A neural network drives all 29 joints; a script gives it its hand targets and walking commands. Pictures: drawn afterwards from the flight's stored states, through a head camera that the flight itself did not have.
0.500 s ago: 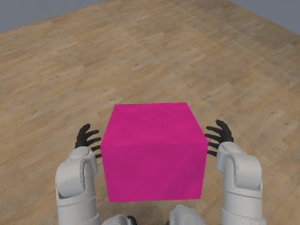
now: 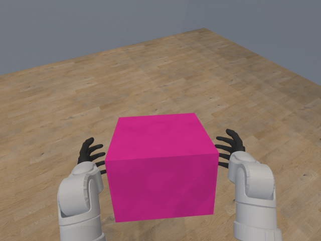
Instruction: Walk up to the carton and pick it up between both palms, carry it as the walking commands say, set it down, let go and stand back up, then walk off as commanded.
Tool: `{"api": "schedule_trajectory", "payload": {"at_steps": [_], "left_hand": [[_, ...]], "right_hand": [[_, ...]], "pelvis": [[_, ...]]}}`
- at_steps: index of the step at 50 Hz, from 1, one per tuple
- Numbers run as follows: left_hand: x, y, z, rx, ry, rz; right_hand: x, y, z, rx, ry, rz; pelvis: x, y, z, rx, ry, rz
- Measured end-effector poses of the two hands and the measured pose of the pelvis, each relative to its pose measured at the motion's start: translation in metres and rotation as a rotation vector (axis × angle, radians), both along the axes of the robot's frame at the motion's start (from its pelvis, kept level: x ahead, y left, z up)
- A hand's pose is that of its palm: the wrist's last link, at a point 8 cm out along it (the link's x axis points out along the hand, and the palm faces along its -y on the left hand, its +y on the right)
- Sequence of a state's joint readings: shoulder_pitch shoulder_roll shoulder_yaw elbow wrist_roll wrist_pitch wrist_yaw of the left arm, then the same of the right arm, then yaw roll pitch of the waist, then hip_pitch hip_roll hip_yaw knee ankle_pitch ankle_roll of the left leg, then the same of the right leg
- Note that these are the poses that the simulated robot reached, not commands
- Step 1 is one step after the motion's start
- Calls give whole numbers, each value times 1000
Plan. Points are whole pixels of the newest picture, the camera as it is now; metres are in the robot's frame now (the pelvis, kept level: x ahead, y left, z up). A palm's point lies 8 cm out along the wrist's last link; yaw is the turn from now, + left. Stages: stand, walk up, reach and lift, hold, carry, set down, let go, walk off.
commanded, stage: carry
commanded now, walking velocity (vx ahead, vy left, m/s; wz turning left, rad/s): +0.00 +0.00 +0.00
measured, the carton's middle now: (160, 160) +0.37 +0.01 -0.05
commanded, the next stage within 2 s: none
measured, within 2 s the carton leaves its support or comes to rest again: neither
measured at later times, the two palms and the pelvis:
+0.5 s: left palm (86, 173) +0.26 +0.19 +0.07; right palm (233, 169) +0.26 -0.15 +0.07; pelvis -0.01 +0.02 -0.01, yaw -1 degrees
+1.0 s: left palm (85, 190) +0.22 +0.18 +0.06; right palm (241, 190) +0.22 -0.16 +0.06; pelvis -0.05 +0.01 +0.00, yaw +0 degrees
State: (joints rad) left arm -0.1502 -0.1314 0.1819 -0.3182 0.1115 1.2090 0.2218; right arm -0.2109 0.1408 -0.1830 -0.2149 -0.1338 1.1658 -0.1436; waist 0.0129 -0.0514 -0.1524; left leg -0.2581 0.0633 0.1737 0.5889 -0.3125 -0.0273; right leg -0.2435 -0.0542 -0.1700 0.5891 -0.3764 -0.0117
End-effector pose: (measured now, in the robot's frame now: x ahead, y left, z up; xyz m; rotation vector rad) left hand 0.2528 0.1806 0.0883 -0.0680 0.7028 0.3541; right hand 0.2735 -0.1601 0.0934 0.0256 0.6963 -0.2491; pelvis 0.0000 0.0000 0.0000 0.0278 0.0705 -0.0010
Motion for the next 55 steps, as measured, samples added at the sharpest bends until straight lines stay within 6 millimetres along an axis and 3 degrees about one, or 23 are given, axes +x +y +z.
{"api": "schedule_trajectory", "payload": {"at_steps": [10, 18, 25, 32, 55], "left_hand": [[20, -6, -8, 38, 35, -74], [15, -4, -17, 18, 38, -93], [4, 8, -21, 15, 16, -79], [-13, 12, -9, 51, -1, -70], [-43, -1, -26, 48, -1, -135]], "right_hand": [[-5, -7, -22, 28, 35, -66], [-11, -5, -22, 13, 39, -74], [-13, 5, -23, 4, 19, -31], [-27, 9, -26, 28, 2, -1], [-64, -6, -37, -9, 7, 24]], "pelvis": [[3, 11, -6, -4, 2, 0], [-1, 13, -6, -8, -5, -8], [-9, 17, -7, -11, -13, -10], [-21, 20, -5, -18, -38, -6], [-55, 7, 0, -17, -47, 1]]}}
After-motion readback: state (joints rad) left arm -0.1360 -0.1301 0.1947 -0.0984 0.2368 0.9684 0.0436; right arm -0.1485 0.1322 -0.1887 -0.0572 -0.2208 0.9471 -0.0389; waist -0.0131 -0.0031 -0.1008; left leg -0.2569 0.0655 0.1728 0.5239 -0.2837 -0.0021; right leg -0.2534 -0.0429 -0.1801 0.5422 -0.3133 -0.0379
